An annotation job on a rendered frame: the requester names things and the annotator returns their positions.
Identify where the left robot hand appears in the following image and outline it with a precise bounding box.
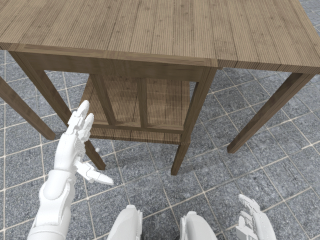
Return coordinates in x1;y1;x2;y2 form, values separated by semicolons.
54;100;114;185

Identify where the table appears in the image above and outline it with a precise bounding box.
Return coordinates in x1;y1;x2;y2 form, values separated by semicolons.
0;0;320;154

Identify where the robot left shin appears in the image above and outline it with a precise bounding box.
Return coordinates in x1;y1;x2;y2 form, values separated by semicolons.
126;205;141;240

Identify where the right robot thigh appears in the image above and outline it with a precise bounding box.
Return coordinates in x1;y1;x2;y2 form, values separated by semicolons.
180;214;218;240

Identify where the right robot hand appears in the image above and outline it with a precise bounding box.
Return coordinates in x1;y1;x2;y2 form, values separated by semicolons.
235;194;277;240

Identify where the chair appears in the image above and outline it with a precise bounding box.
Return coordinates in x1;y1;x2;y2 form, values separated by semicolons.
8;43;218;176

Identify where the robot left forearm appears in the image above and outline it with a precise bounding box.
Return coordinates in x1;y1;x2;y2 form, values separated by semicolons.
27;169;77;240

